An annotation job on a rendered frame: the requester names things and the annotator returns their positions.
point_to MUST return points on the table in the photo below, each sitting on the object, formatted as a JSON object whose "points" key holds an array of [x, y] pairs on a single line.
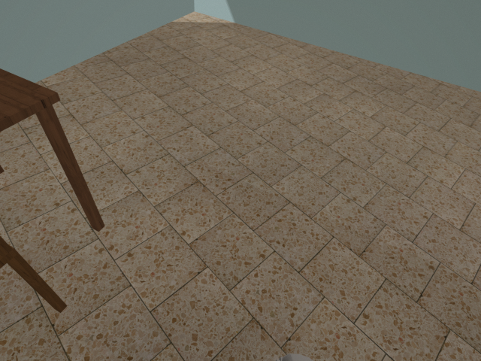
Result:
{"points": [[21, 98]]}

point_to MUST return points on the chair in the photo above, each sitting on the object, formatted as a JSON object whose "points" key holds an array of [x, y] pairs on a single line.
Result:
{"points": [[10, 256]]}

